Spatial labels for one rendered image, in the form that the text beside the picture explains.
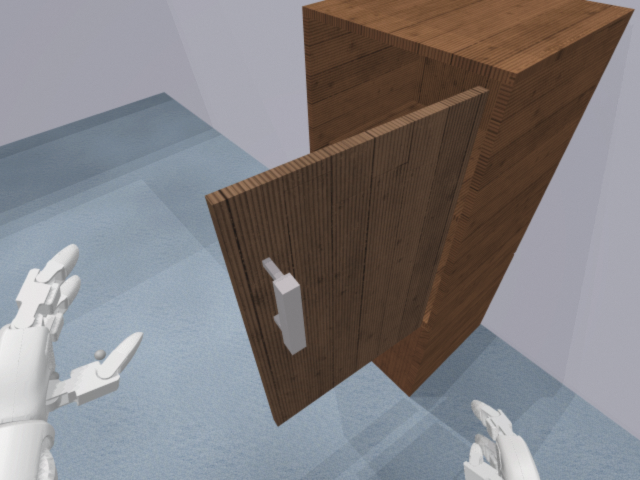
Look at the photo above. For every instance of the robot left hand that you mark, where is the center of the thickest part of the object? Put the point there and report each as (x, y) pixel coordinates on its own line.
(26, 351)

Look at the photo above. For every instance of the cupboard door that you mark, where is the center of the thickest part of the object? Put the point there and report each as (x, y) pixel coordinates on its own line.
(361, 226)

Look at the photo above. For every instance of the robot right hand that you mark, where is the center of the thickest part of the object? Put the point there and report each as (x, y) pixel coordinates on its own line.
(510, 457)

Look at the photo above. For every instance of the robot left forearm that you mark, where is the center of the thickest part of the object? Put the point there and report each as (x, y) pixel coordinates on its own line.
(25, 451)

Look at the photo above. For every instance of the handle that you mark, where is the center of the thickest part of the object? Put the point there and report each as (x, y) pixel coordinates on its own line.
(289, 304)

